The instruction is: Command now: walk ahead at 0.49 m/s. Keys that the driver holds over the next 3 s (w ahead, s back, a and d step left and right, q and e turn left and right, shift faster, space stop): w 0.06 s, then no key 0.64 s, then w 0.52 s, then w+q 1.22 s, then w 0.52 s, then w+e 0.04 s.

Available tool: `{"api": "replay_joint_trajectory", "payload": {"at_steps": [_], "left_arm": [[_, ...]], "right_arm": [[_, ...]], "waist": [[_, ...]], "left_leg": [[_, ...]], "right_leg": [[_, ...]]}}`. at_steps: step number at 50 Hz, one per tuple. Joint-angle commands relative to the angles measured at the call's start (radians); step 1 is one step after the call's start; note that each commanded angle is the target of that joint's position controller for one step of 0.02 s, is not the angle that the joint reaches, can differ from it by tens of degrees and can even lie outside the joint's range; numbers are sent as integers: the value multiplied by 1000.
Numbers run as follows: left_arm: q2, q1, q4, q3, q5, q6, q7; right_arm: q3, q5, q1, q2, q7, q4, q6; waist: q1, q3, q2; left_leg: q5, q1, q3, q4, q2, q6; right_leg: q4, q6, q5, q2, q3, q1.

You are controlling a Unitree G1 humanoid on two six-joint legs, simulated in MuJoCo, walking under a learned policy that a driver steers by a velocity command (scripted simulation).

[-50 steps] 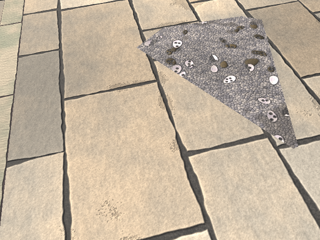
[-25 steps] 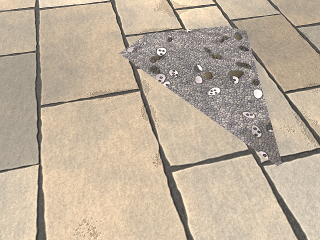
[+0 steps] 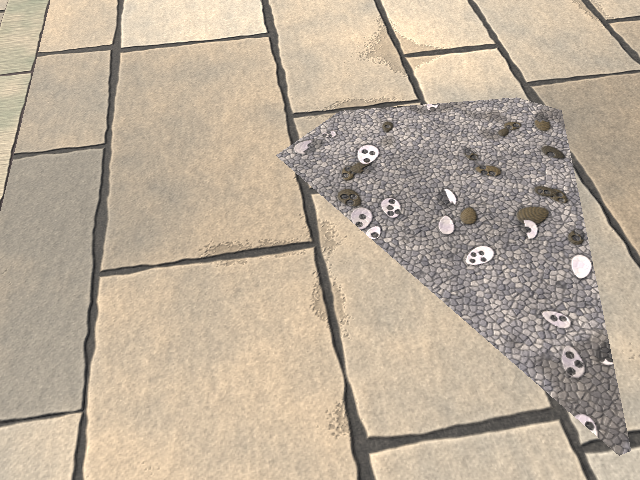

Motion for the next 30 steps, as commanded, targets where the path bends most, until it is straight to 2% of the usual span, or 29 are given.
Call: {"api": "replay_joint_trajectory", "payload": {"at_steps": [1,3,5,6,7,8,9,10,11,12,13,14,15,16,17,19,20,22,25,27,28,29,30], "left_arm": [[133,54,-18,21,2,-12,10],[137,75,-2,21,8,-7,16],[134,54,7,19,15,-2,23],[141,40,8,20,16,-1,27],[148,28,10,21,15,0,28],[153,11,9,21,1,1,28],[123,20,-22,10,-18,-3,28],[15,219,5,-8,-70,9,26],[129,142,22,25,-32,23,38],[107,39,-13,24,-20,22,34],[91,-10,-19,23,-3,22,32],[92,-38,-21,28,14,34,26],[71,-9,-12,25,25,52,20],[47,10,1,22,25,67,16],[28,22,7,19,21,78,15],[21,3,10,15,17,96,22],[25,-24,8,12,18,102,27],[39,-78,6,10,15,112,36],[51,-136,7,6,13,118,41],[40,-139,19,-1,15,111,43],[41,-135,25,-5,18,104,46],[60,-119,32,-6,23,92,49],[108,-138,30,-1,19,80,52]], "right_arm": [[5,5,-138,-31,-1,-88,-14],[4,5,-168,-39,-4,-106,-18],[3,3,-125,-37,-12,-96,-30],[-2,0,-54,-46,-20,-71,-38],[-12,-1,75,-65,-30,-25,-50],[-22,-14,217,-88,-39,23,-65],[-41,-38,365,-170,-50,54,-74],[-57,-24,374,-238,-44,61,-64],[-56,31,341,-196,-37,45,-50],[-36,35,213,-140,-40,30,-49],[-17,29,150,-72,-42,25,-50],[-7,30,137,-42,-49,31,-52],[2,30,133,-23,-55,44,-52],[8,24,140,-17,-56,52,-56],[9,18,141,-31,-55,59,-63],[10,9,129,-58,-51,66,-68],[12,6,130,-62,-50,71,-66],[12,5,158,-71,-50,83,-54],[11,6,183,-77,-55,96,-28],[13,14,167,-69,-61,97,-13],[15,16,174,-61,-63,101,-8],[18,14,196,-46,-65,106,-6],[19,21,261,-19,-62,111,-3]], "waist": [[10,77,-88],[13,82,-90],[-15,70,-92],[-42,32,-107],[-87,-32,-111],[-151,-102,-97],[-181,-234,-17],[-99,-427,206],[-114,-416,-1],[-76,-248,27],[-55,-139,0],[-40,-85,7],[-12,-79,15],[3,-90,8],[19,-100,9],[37,-100,32],[32,-96,46],[6,-99,74],[-22,-70,70],[-9,-29,42],[-6,-8,14],[-12,1,-26],[-70,16,-106]], "left_leg": [[52,6,48,-115,-38,7],[25,5,49,-163,-49,29],[-26,87,65,-213,-88,57],[-52,179,73,-225,-123,72],[-33,305,75,-269,-156,90],[126,505,59,-354,-129,110],[470,784,-124,-274,82,152],[900,1067,-500,-249,389,367],[855,947,-464,-293,317,349],[771,794,-340,-353,276,314],[690,665,-266,-411,226,272],[651,575,-207,-451,186,240],[626,493,-157,-476,156,217],[641,442,-123,-485,141,210],[665,407,-92,-487,129,210],[632,367,-50,-491,107,202],[570,362,-42,-493,97,193],[366,358,-58,-511,91,181],[-22,328,-114,-547,97,175],[-203,291,-139,-536,92,152],[-246,269,-145,-523,79,122],[-258,257,-145,-500,58,84],[-258,268,-99,-471,-12,52]], "right_leg": [[-63,-100,428,-277,120,-41],[-35,-101,495,-299,121,30],[62,-80,751,-297,91,64],[150,-61,915,-289,85,70],[287,-41,987,-270,82,75],[469,-15,884,-232,55,-6],[743,10,479,-174,29,-211],[1131,48,-426,4,33,-496],[1171,42,-346,-26,174,-495],[1132,45,-277,-66,173,-536],[1067,50,-229,-99,157,-537],[1013,58,-197,-118,155,-507],[964,68,-173,-123,146,-430],[925,75,-157,-116,138,-366],[884,82,-148,-109,125,-326],[760,89,-128,-110,107,-299],[688,90,-112,-115,99,-294],[595,88,-78,-119,84,-276],[500,86,-69,-126,74,-252],[365,76,-27,-124,63,-199],[264,70,28,-135,81,-157],[195,64,90,-191,146,-121],[177,41,156,-260,235,-152]]}}
Next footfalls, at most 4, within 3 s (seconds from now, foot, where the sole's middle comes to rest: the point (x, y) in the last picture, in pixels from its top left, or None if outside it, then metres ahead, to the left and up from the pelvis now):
0.16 left None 0.28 0.10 -0.78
0.58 right None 0.27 -0.10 -0.78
1.42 right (382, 405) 0.65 -0.06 -0.78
1.98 left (278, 317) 0.87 0.18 -0.78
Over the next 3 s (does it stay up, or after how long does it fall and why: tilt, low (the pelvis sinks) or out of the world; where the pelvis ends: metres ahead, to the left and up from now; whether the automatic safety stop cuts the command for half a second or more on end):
stays up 1.23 0.37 -0.01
